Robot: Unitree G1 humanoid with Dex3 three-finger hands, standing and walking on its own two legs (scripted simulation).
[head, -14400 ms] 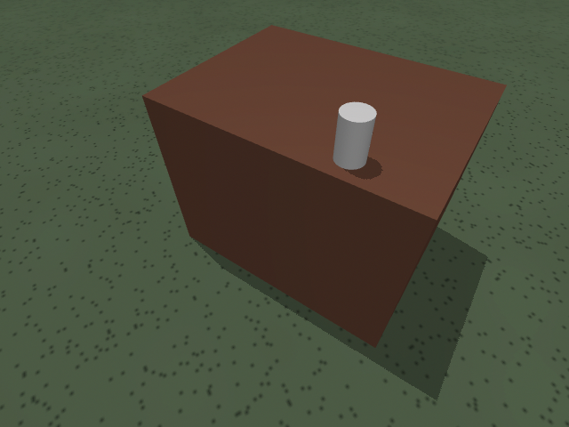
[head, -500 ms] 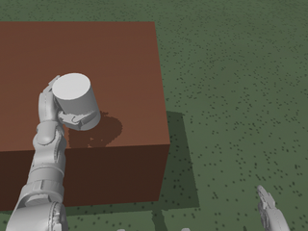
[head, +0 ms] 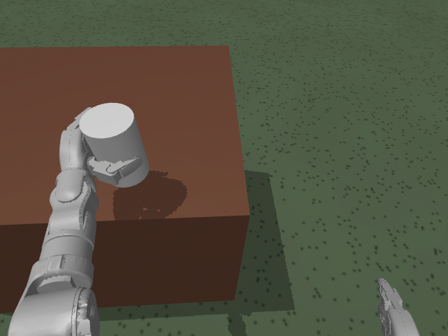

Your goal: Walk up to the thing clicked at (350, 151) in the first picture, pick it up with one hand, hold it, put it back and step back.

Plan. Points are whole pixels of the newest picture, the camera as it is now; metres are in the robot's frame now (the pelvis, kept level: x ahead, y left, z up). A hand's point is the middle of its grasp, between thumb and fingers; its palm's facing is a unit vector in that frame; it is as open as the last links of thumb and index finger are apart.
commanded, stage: settle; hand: left
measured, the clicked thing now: (118, 147) +0.44 +0.20 +0.10
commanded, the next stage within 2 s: lift in 0.08 s
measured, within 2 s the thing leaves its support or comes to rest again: neither
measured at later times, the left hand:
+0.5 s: hand (109, 136) +0.43 +0.20 +0.15, palm faces +0.18 -0.98 +0.00, open 11.4 cm
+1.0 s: hand (93, 131) +0.36 +0.18 +0.22, palm faces +0.18 -0.98 -0.02, open 11.4 cm
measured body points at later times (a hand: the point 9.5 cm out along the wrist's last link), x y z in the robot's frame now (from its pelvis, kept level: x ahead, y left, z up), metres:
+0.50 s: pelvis +0.00 +0.00 +0.01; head +0.03 +0.00 +0.46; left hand +0.41 +0.25 +0.15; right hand +0.16 -0.28 -0.03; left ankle +0.01 +0.13 -0.69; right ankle +0.01 -0.14 -0.69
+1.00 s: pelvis +0.00 -0.01 +0.03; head -0.02 -0.03 +0.47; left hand +0.35 +0.23 +0.22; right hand +0.16 -0.26 -0.04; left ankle +0.01 +0.13 -0.69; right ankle +0.01 -0.14 -0.69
